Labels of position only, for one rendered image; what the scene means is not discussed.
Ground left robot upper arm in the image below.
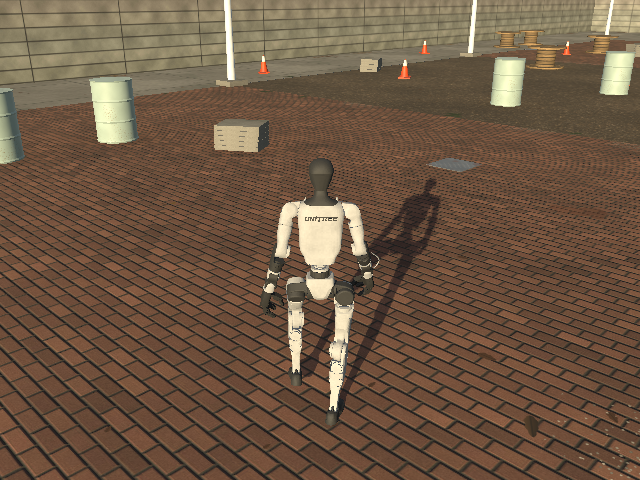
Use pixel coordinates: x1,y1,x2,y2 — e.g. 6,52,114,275
275,201,300,258

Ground robot left shin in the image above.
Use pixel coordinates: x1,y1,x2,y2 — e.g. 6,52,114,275
288,311,302,374

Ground right robot upper arm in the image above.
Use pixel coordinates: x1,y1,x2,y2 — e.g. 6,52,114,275
341,201,367,256

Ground robot right foot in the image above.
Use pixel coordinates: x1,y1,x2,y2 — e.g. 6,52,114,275
325,398,345,426

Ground left robot hand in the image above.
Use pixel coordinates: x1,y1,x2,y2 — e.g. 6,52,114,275
260,289,284,318

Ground robot left forearm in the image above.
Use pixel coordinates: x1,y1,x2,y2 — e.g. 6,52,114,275
263,243,285,293

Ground right robot hand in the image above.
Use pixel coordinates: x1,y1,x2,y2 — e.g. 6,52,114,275
351,273,374,296

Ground robot right forearm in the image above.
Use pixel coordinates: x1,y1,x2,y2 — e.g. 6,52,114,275
356,241,373,279

